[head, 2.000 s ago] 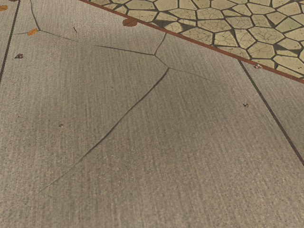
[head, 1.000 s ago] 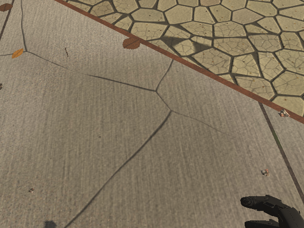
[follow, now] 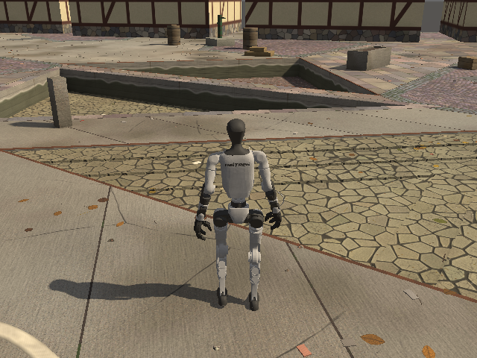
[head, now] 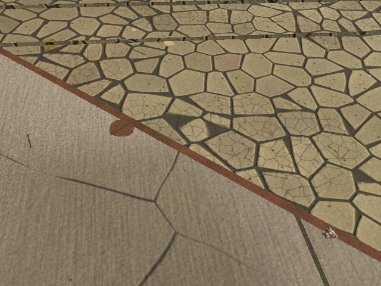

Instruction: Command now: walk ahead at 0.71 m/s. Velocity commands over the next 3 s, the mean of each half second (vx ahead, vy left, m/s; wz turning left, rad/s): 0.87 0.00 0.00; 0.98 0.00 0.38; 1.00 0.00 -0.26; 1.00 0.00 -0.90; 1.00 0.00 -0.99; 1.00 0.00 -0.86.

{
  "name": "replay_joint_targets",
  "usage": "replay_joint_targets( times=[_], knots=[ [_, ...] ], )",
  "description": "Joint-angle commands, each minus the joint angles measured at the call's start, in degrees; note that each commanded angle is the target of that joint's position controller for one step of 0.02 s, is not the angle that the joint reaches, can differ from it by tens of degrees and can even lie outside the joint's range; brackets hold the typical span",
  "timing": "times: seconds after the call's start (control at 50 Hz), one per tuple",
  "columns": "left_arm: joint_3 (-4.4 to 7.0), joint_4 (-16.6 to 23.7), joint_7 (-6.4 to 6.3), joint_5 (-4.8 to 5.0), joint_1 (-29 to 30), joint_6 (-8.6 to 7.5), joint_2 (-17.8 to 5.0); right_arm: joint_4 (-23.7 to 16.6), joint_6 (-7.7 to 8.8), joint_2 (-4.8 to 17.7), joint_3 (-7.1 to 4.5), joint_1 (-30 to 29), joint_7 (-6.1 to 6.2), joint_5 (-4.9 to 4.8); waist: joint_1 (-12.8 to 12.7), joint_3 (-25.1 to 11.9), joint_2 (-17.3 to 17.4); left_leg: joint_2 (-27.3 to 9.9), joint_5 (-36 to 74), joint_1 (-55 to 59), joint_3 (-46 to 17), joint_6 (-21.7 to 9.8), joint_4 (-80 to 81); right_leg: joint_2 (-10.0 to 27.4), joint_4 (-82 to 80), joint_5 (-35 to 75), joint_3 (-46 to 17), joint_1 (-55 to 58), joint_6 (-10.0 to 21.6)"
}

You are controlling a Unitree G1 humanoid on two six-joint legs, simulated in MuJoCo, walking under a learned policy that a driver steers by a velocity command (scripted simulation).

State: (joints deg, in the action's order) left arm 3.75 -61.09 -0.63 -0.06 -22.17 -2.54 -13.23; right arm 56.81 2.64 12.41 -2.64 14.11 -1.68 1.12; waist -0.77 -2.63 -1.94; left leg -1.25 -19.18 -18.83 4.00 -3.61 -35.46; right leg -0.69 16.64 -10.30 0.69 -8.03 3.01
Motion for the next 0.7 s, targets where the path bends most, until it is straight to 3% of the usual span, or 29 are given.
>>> replay_joint_targets(
  times=[0.02, 0.04, 0.06, 0.08, 0.1, 0.12, 0.14, 0.16, 0.2, 0.3, 0.42, 0.46, 0.48, 0.5, 0.52, 0.54, 0.56, 0.58, 0.6, 0.62, 0.66, 0.7],
  knots=[
    [1.84, 4.78, 0.11, 0.28, 8.23, -0.96, -7.94, -0.58, 0.59, 1.00, -0.38, 6.14, 0.58, -0.30, 5.56, 6.69, -2.64, 2.32, 4.02, 14.26, 5.05, 0.39, 10.14, 10.83, -5.23, -26.41, -9.50, -18.03, 8.07],
    [1.66, 5.75, 0.23, -0.07, 10.05, -1.05, -6.91, 1.03, 1.04, 2.09, -0.74, 11.15, 1.11, -0.26, 7.61, 6.44, 1.03, 2.17, 1.67, 22.18, 4.30, 0.14, 11.97, 8.77, 1.30, -27.49, -7.76, -24.84, 7.38],
    [0.58, 8.03, 0.52, -0.89, 14.02, -1.41, -3.12, 3.25, 1.88, 5.20, -1.53, 19.27, 1.78, 0.32, 10.97, 5.00, 10.91, -6.17, -8.86, 30.80, -8.19, -1.42, 17.72, 4.08, 17.94, -22.99, -2.39, -34.21, 5.45],
    [-0.99, 11.95, 1.21, -0.63, 17.48, -2.09, 2.48, 2.69, 2.41, 10.72, -2.42, 21.40, 2.13, 0.91, 10.84, 5.16, 22.16, -20.42, -28.67, 33.08, -34.07, -5.37, 29.52, -1.83, 35.66, -17.33, 2.66, -46.27, 3.26],
    [-0.49, 12.82, 1.78, -2.11, 17.77, -2.28, -0.88, 2.11, 1.92, 10.54, -2.61, 17.16, 2.40, 1.01, 7.44, 7.53, 13.83, -24.64, -33.63, 26.72, -41.44, -9.02, 30.87, 2.46, 42.65, -10.49, -3.15, -49.43, 4.13],
    [0.09, 12.57, 2.62, -2.01, 18.09, -2.37, -3.15, 0.02, 2.15, 8.80, -2.22, 11.49, 2.04, 0.58, 4.54, 7.97, 7.84, -21.72, -29.35, 23.58, -36.93, -8.21, 29.57, 4.81, 44.92, -4.53, -4.34, -48.54, 3.54],
    [0.32, 11.89, 3.26, -2.04, 16.63, -2.52, -3.92, -1.01, 2.67, 8.05, -2.08, 9.07, 1.63, 0.18, 2.94, 6.16, 5.71, -18.52, -23.37, 21.96, -31.17, -6.92, 29.81, 5.78, 44.36, -1.26, -4.24, -45.45, 2.41],
    [0.54, 11.22, 3.65, -2.34, 15.40, -2.32, -4.19, -1.56, 3.14, 7.60, -1.97, 8.23, 1.59, -0.12, 1.79, 5.03, 5.50, -16.31, -19.17, 20.60, -26.86, -6.09, 31.06, 6.34, 43.59, 0.10, -3.22, -42.52, 1.19],
    [0.41, 11.30, 4.23, -2.55, 16.62, -1.21, -3.23, -0.43, 3.98, 5.68, -1.51, 10.56, 1.72, -0.23, 1.86, 6.35, 6.03, -12.93, -11.85, 18.56, -20.46, -5.74, 32.87, 6.49, 43.63, 3.78, -1.14, -41.38, -0.47],
    [-0.17, 15.65, 4.37, -2.07, 27.82, -0.02, -1.97, 1.05, 4.69, 4.16, -1.19, 16.33, 1.32, -0.41, 4.03, 10.91, 5.41, -10.06, 2.00, 17.92, -12.25, -6.89, 35.21, 6.01, 34.80, 10.40, 2.39, -42.57, -1.93],
    [-1.08, 19.79, 4.49, -1.36, 35.97, -0.30, -2.10, 2.14, 5.11, 5.24, -1.26, 18.61, 1.87, -0.32, 4.90, 13.14, 6.48, -11.87, 24.28, 25.22, -5.14, -6.72, 37.53, 4.43, 19.95, 11.71, 6.27, -34.23, 1.98],
    [-1.05, 19.95, 3.75, -1.53, 33.84, -0.36, -2.67, 2.75, 4.66, 6.67, -1.35, 18.07, 2.02, -0.15, 2.96, 10.69, 8.13, -12.11, 49.54, 28.23, -1.58, -5.82, 30.39, 0.77, 16.94, 5.99, 8.94, -26.60, 4.72],
    [-0.66, 19.32, 3.14, -1.63, 29.99, -0.45, -3.70, 3.20, 4.31, 8.05, -1.58, 18.16, 2.30, 0.13, 0.86, 7.65, 9.96, -12.82, 64.93, 29.47, -0.77, -5.39, 23.42, -1.77, 17.37, 2.63, 9.95, -20.88, 5.98],
    [0.21, 17.09, 2.44, -1.57, 20.81, -0.69, -5.84, 3.44, 3.70, 9.70, -1.97, 17.59, 2.74, 0.66, -3.43, 2.76, 11.55, -13.37, 74.05, 29.09, -0.09, -4.88, 12.25, -3.81, 17.99, -1.13, 9.69, -11.72, 7.18],
    [1.38, 12.82, 1.65, -1.60, 6.77, -1.02, -8.06, 3.02, 3.07, 10.89, -2.34, 15.60, 3.04, 0.64, -9.81, -4.01, 10.97, -11.90, 71.56, 23.42, 1.19, -4.06, -3.49, -4.32, 14.92, -0.83, 8.73, 3.88, 8.28],
    [2.88, 10.30, 0.88, -2.90, -4.09, -1.46, -12.49, 1.68, 2.96, 8.41, -1.88, 15.64, 2.87, 0.51, -13.04, -11.67, 6.78, -8.95, 50.69, 8.23, 0.44, -4.16, -23.29, 6.23, 15.78, -14.68, -3.79, 21.69, 9.77],
    [3.81, 9.54, 1.12, -4.29, -5.15, -1.79, -16.90, -0.90, 3.70, -1.31, 0.05, 20.39, 0.96, -1.80, -6.02, -18.36, -11.35, 2.16, -4.97, -15.70, -4.00, -2.31, -43.79, 22.76, 5.46, -39.53, -37.68, 36.47, 14.90],
    [3.62, 9.04, 1.82, -2.58, -3.34, -1.64, -14.21, -2.01, 4.76, 4.87, -1.41, 14.02, 1.17, -2.24, -7.27, -16.51, -7.17, 2.54, -3.86, -21.14, -11.65, -4.53, -49.02, 21.54, -3.91, -40.08, -48.40, 32.15, 13.03],
    [2.84, 8.69, 1.87, -2.57, 2.39, -2.18, -10.91, -4.21, 4.91, 6.48, -1.96, 7.11, 1.56, -2.34, -5.02, -5.42, -3.26, -1.10, 2.87, -25.22, -9.64, -5.03, -48.82, 19.44, -2.82, -29.28, -35.98, 23.68, 11.45],
    [2.06, 8.53, 2.04, -2.36, 4.51, -2.77, -7.56, -4.69, 5.09, 5.38, -1.48, 4.97, 1.51, -1.70, -3.63, -1.62, 2.49, -3.21, 6.16, -22.96, -8.95, -4.97, -45.87, 17.82, -3.39, -19.05, -28.41, 14.99, 11.10],
    [0.53, 7.36, 1.63, -2.46, 6.36, -3.56, -3.05, -4.11, 3.30, 1.77, -0.83, 7.68, 0.51, -0.11, 1.70, 1.85, 2.17, -5.45, 7.07, -16.65, -9.89, -4.06, -41.55, 14.73, -6.13, -15.54, -17.81, 2.17, 7.81],
    [0.00, 6.10, 1.39, -1.61, 5.03, -4.63, -2.37, -5.30, 1.28, 0.22, -0.55, 6.04, -0.49, 0.32, 3.37, 6.20, 0.41, -6.74, 7.16, -17.61, -9.87, -2.75, -39.04, 13.99, -9.57, -13.45, -12.11, -3.34, 6.15]
  ],
)
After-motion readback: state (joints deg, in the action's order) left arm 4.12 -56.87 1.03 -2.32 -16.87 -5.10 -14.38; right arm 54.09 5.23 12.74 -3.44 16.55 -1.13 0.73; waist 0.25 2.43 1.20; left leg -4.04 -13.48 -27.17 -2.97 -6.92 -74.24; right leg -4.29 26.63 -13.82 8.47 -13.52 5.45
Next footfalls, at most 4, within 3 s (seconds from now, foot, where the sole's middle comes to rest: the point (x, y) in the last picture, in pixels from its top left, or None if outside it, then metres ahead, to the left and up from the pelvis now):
0.06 left None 0.06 0.12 -0.79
0.52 right None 0.49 -0.09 -0.79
1.02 left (179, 201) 0.91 0.06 -0.79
1.48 right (186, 146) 1.34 0.04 -0.91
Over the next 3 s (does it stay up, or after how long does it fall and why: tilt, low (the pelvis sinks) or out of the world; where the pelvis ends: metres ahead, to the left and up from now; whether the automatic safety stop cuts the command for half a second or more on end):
stays up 2.27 -0.45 -0.13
